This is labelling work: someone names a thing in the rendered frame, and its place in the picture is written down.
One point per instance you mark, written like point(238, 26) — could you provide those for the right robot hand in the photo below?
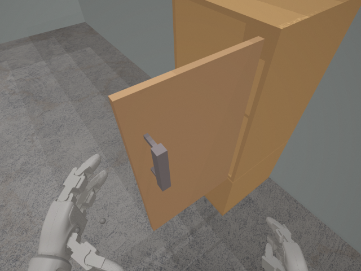
point(289, 256)

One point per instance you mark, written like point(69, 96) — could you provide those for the handle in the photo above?
point(160, 162)

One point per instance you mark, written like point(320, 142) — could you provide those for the cupboard door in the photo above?
point(196, 112)

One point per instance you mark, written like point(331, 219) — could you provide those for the left robot hand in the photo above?
point(67, 212)

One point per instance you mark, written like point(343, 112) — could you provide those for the left robot forearm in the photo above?
point(49, 263)

